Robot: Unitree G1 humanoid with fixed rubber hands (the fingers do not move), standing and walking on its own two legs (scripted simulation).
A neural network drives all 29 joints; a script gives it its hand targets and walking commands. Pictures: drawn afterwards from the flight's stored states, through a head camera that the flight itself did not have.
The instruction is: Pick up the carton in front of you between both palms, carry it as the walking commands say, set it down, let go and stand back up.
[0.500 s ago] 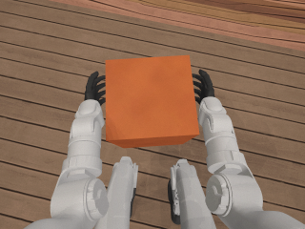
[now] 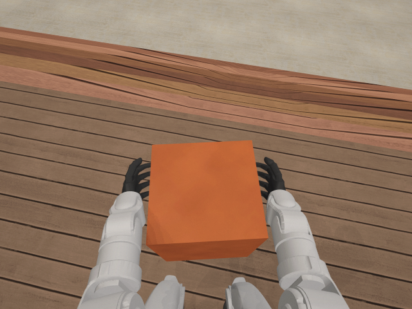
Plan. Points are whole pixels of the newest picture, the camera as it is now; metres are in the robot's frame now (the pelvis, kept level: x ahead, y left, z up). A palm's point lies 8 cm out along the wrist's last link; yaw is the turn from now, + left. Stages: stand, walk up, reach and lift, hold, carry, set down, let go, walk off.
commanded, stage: reach and lift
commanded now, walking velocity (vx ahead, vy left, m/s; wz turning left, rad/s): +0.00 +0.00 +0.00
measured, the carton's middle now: (204, 206) +0.34 +0.01 -0.10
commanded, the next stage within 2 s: hold in 1.38 s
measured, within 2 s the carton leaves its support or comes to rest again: neither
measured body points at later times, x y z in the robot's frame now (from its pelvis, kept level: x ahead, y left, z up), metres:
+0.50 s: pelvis +0.01 +0.00 +0.07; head -0.02 +0.00 +0.52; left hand +0.32 +0.16 +0.09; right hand +0.32 -0.15 +0.09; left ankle +0.04 +0.12 -0.67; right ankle +0.03 -0.12 -0.67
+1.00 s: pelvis +0.02 +0.00 +0.07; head +0.00 +0.01 +0.52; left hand +0.33 +0.16 +0.10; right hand +0.33 -0.15 +0.10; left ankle +0.04 +0.12 -0.67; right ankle +0.03 -0.12 -0.67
